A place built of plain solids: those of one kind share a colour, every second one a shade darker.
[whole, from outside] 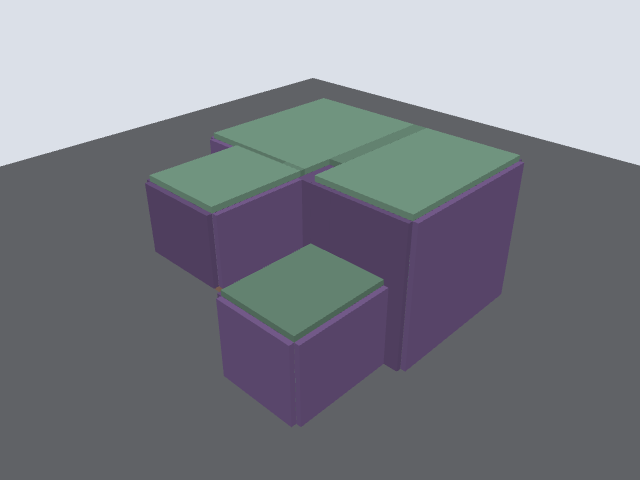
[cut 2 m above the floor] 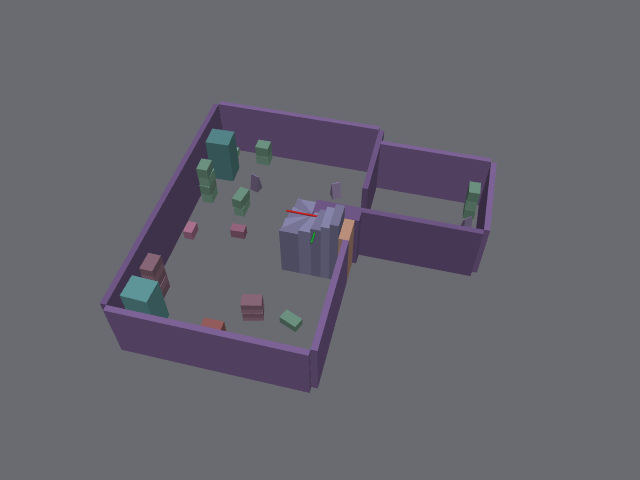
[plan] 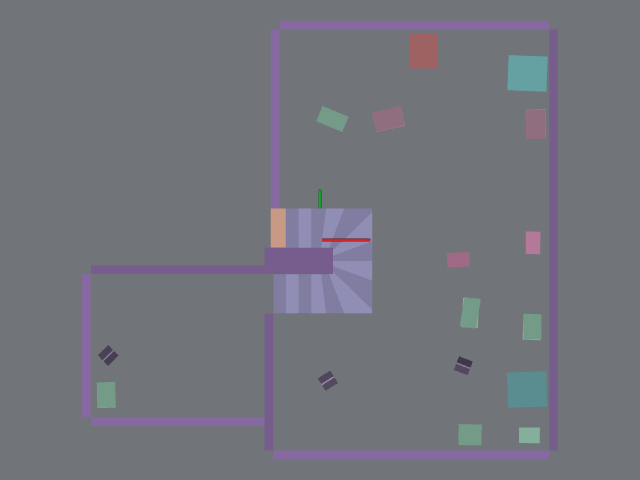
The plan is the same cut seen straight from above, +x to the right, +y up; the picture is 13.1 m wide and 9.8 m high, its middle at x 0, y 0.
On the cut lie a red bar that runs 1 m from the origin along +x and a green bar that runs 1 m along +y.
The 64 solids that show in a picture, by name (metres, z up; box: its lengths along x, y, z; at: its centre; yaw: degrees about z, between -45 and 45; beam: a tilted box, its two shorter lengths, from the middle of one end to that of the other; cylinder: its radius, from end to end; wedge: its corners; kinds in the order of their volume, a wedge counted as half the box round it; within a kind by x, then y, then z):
{
 "wall_1": {"box": [0.18, 2.92, 2.87], "at": [-4.77, -2.15, 1.38]},
 "wall_2": {"box": [0.18, 2.98, 2.36], "at": [-4.43, 1.33, 3.89]},
 "wall_3": {"box": [3.54, 0.18, 2.87], "at": [-2.91, -3.7, 1.38]},
 "wall_4": {"box": [3.54, 0.18, 2.87], "at": [-2.91, -0.61, 1.38]},
 "wall_5": {"box": [3.33, 0.18, 2.36], "at": [-2.67, -0.25, 3.89]},
 "wall_6": {"box": [0.18, 2.8, 5.12], "at": [-1.04, -2.9, 2.51]},
 "wall_7": {"box": [0.18, 0.8, 2.25], "at": [-1.04, -1.1, 3.94]},
 "wall_8": {"box": [0.18, 3.66, 5.12], "at": [-0.92, 2.47, 2.51]},
 "wall_9": {"box": [1.4, 0.54, 5.37], "at": [-0.43, -0.43, 2.38]},
 "wall_10": {"box": [5.63, 0.18, 5.12], "at": [1.86, -4.39, 2.51]},
 "wall_11": {"box": [5.5, 0.18, 5.12], "at": [1.93, 4.39, 2.51]},
 "wall_12": {"box": [0.18, 8.6, 5.12], "at": [4.77, 0.0, 2.51]},
 "roof_1": {"box": [3.54, 2.92, 0.2], "at": [-2.91, -2.15, 2.92]},
 "roof_2": {"box": [3.33, 2.98, 0.2], "at": [-2.67, 1.33, 5.17]},
 "roof_3": {"box": [0.18, 0.8, 0.2], "at": [-0.92, 0.24, 5.17]},
 "roof_4": {"box": [5.63, 3.6, 0.2], "at": [1.86, -2.5, 5.17]},
 "roof_5": {"box": [5.5, 4.46, 0.2], "at": [1.93, 2.07, 5.17]},
 "roof_6": {"box": [4.41, 0.54, 0.2], "at": [2.47, -0.43, 5.17]},
 "tread_1": {"wedge": [[-0.95, -1.5, -0.05], [-0.95, -1.5, 0.17], [-0.95, -0.7, -0.05], [-0.95, -0.7, 0.17], [-0.69, -1.5, -0.05], [-0.69, -1.5, 0.17], [-0.69, -0.7, -0.05], [-0.69, -0.7, 0.17]]},
 "tread_2": {"wedge": [[-0.7, -0.7, -0.05], [-0.7, -0.7, 0.34], [-0.69, -1.5, -0.05], [-0.69, -1.5, 0.34], [-0.43, -1.5, -0.05], [-0.43, -1.5, 0.34], [-0.43, -0.7, -0.05], [-0.43, -0.7, 0.34]]},
 "tread_3": {"wedge": [[-0.7, -0.16, -0.05], [-0.7, -0.16, 2.54], [-0.7, 0.64, -0.05], [-0.7, 0.64, 2.54], [-0.44, -0.16, -0.05], [-0.44, -0.16, 2.54], [-0.44, 0.64, -0.05], [-0.44, 0.64, 2.54]]},
 "tread_4": {"wedge": [[-0.44, -1.5, -0.05], [-0.44, -1.5, 0.51], [-0.44, -0.7, -0.05], [-0.44, -0.7, 0.51], [-0.18, -1.5, -0.05], [-0.18, -1.5, 0.51], [-0.18, -0.7, -0.05], [-0.18, -0.7, 0.51]]},
 "tread_5": {"wedge": [[-0.44, -0.16, -0.05], [-0.44, -0.16, 2.37], [-0.44, 0.64, -0.05], [-0.44, 0.64, 2.37], [-0.18, -0.16, -0.05], [-0.18, -0.16, 2.37], [-0.18, 0.64, -0.05], [-0.18, 0.64, 2.37]]},
 "tread_6": {"wedge": [[-0.18, -1.5, -0.05], [-0.18, -1.5, 0.68], [-0.18, -0.7, -0.05], [-0.18, -0.7, 0.68], [0.03, -0.7, -0.05], [0.03, -0.7, 0.68], [0.13, -1.5, -0.05], [0.13, -1.5, 0.68]]},
 "tread_7": {"wedge": [[-0.18, -0.16, -0.05], [-0.18, -0.16, 2.2], [-0.18, 0.64, -0.05], [-0.18, 0.64, 2.2], [0.02, -0.16, -0.05], [0.02, -0.16, 2.2], [0.12, 0.64, -0.05], [0.12, 0.64, 2.2]]},
 "tread_8": {"wedge": [[0.02, -0.7, -0.05], [0.02, -0.7, 0.85], [0.12, -1.5, -0.05], [0.12, -1.5, 0.84], [0.19, -0.7, -0.05], [0.19, -0.7, 0.85], [0.5, -1.5, -0.05], [0.5, -1.5, 0.84]]},
 "tread_9": {"wedge": [[0.02, -0.16, -0.05], [0.02, -0.16, 2.03], [0.12, 0.64, -0.05], [0.12, 0.64, 2.03], [0.19, -0.16, -0.05], [0.19, -0.16, 2.03], [0.49, 0.64, -0.05], [0.49, 0.64, 2.03]]},
 "tread_10": {"wedge": [[0.1, -0.49, -0.05], [0.1, -0.49, 1.02], [0.49, -1.5, -0.05], [0.49, -1.5, 1.01], [1.07, -1.5, -0.05], [1.07, -1.5, 1.01], [1.07, -1.42, -0.05], [1.07, -1.42, 1.01]]},
 "tread_11": {"wedge": [[0.1, -0.37, -0.05], [0.1, -0.37, 1.86], [0.49, 0.64, -0.05], [0.49, 0.64, 1.86], [1.07, 0.57, -0.05], [1.07, 0.57, 1.86], [1.07, 0.64, -0.05], [1.07, 0.64, 1.86]]},
 "tread_12": {"wedge": [[0.27, -0.65, -0.05], [0.27, -0.65, 1.19], [0.27, -0.53, -0.05], [0.27, -0.53, 1.19], [1.07, -1.42, -0.05], [1.07, -1.42, 1.18], [1.07, -0.83, -0.05], [1.07, -0.83, 1.18]]},
 "tread_13": {"wedge": [[0.27, -0.53, -0.05], [0.27, -0.53, 1.35], [0.27, -0.42, -0.05], [0.27, -0.42, 1.35], [1.07, -0.83, -0.05], [1.07, -0.83, 1.35], [1.07, -0.42, -0.05], [1.07, -0.42, 1.35]]},
 "tread_14": {"wedge": [[0.27, -0.43, -0.05], [0.27, -0.43, 1.52], [0.27, -0.32, -0.05], [0.27, -0.32, 1.52], [1.07, -0.43, -0.05], [1.07, -0.43, 1.52], [1.07, -0.02, -0.05], [1.07, -0.02, 1.52]]},
 "tread_15": {"wedge": [[0.27, -0.32, -0.05], [0.27, -0.32, 1.69], [0.27, -0.2, -0.05], [0.27, -0.2, 1.69], [1.07, -0.02, -0.05], [1.07, -0.02, 1.69], [1.07, 0.57, -0.05], [1.07, 0.57, 1.69]]},
 "cage_trolley_1": {"box": [0.8, 0.72, 1.71], "at": [4.23, -3.05, 0.81], "yaw": 1.7},
 "cage_trolley_2": {"box": [0.8, 0.72, 1.71], "at": [4.24, 3.4, 0.81], "yaw": -2.3},
 "carton_1": {"box": [0.37, 0.51, 0.46], "at": [-4.37, -3.16, 0.18], "yaw": 0.9},
 "carton_2": {"box": [0.37, 0.51, 0.41], "at": [-4.36, -3.17, 0.61], "yaw": 1.2},
 "carton_3": {"box": [0.37, 0.51, 0.41], "at": [-4.36, -3.16, 1.02], "yaw": 1.9},
 "carton_4": {"box": [0.58, 0.34, 0.33], "at": [0.25, 2.47, 0.11], "yaw": -22.2},
 "carton_5": {"box": [0.47, 0.42, 0.44], "at": [3.06, -3.98, 0.17], "yaw": -1.2},
 "carton_6": {"box": [0.47, 0.42, 0.39], "at": [3.06, -3.98, 0.59], "yaw": -0.6},
 "carton_7": {"box": [0.33, 0.6, 0.43], "at": [3.07, -1.49, 0.16], "yaw": -2.6},
 "carton_8": {"box": [0.33, 0.6, 0.38], "at": [3.07, -1.49, 0.57], "yaw": -9.9},
 "carton_9": {"box": [0.43, 0.32, 0.33], "at": [4.28, -3.99, 0.11], "yaw": -0.2},
 "carton_10": {"box": [0.36, 0.51, 0.38], "at": [4.32, -1.79, 0.96], "yaw": -1.8},
 "carton_11": {"box": [0.36, 0.51, 0.43], "at": [4.33, -1.77, 0.17], "yaw": 0.2},
 "carton_12": {"box": [0.36, 0.51, 0.38], "at": [4.33, -1.76, 0.58], "yaw": -2.7},
 "carton_13": {"box": [0.36, 0.51, 0.38], "at": [4.34, -1.77, 1.35], "yaw": 1.4},
 "floor_1": {"box": [0.31, 0.8, 2.76], "at": [-0.85, 0.24, 1.33]},
 "crate_1": {"box": [0.6, 0.4, 0.2], "at": [1.39, 2.47, 0.3], "yaw": 13.7},
 "crate_2": {"box": [0.6, 0.4, 0.25], "at": [1.4, 2.46, 0.07], "yaw": 14.2},
 "crate_3": {"box": [0.6, 0.4, 0.2], "at": [1.4, 2.46, 0.5], "yaw": 12.1},
 "crate_4": {"box": [0.6, 0.4, 0.2], "at": [1.4, 2.47, 0.7], "yaw": 13.5},
 "crate_5": {"box": [0.4, 0.6, 0.3], "at": [4.4, 2.37, 0.45], "yaw": 0.7},
 "crate_6": {"box": [0.4, 0.6, 0.3], "at": [4.4, 2.37, 1.35], "yaw": -1.3},
 "crate_7": {"box": [0.4, 0.6, 0.3], "at": [4.41, 2.37, 1.05], "yaw": -1.1},
 "crate_8": {"box": [0.4, 0.6, 0.35], "at": [4.41, 2.38, 0.12], "yaw": -0.1},
 "crate_9": {"box": [0.4, 0.6, 0.3], "at": [4.42, 2.36, 0.75], "yaw": 0.2},
 "bin_1": {"box": [0.58, 0.72, 1.11], "at": [2.12, 3.86, 0.51]},
 "sign_1": {"wedge": [[-4.54, -2.35, 0.0], [-4.44, -2.45, 0.62], [-4.42, -2.47, 0.62], [-4.33, -2.57, 0.0], [-4.32, -2.15, 0.0], [-4.23, -2.24, 0.62], [-4.2, -2.26, 0.62], [-4.11, -2.36, 0.0]]},
 "sign_2": {"wedge": [[-0.05, -2.83, 0.0], [0.03, -2.94, 0.62], [0.04, -2.96, 0.62], [0.11, -3.08, 0.0], [0.21, -2.67, 0.0], [0.28, -2.78, 0.62], [0.3, -2.8, 0.62], [0.37, -2.92, 0.0]]},
 "sign_3": {"wedge": [[2.73, -2.65, 0.0], [2.78, -2.53, 0.62], [2.79, -2.5, 0.62], [2.84, -2.37, 0.0], [3.01, -2.76, 0.0], [3.06, -2.63, 0.62], [3.07, -2.61, 0.62], [3.12, -2.48, 0.0]]},
 "bucket_1": {"box": [0.46, 0.3, 0.39], "at": [2.83, -0.41, 0.14], "yaw": 2.9},
 "bucket_2": {"box": [0.3, 0.46, 0.39], "at": [4.35, -0.06, 0.14], "yaw": -0.4}
}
